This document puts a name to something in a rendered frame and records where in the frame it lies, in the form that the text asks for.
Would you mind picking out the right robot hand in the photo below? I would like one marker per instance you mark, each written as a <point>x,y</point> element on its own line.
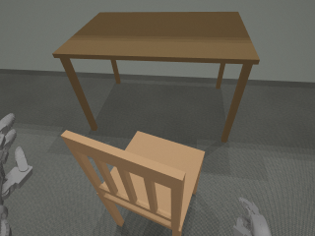
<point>255,226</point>

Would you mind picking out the table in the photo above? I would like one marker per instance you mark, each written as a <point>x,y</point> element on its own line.
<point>189,37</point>

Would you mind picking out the chair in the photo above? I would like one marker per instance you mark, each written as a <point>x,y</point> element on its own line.
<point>152,177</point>

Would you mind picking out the left robot forearm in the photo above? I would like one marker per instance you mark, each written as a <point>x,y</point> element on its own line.
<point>5,229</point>

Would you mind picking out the left robot hand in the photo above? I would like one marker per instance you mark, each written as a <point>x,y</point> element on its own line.
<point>19,175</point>

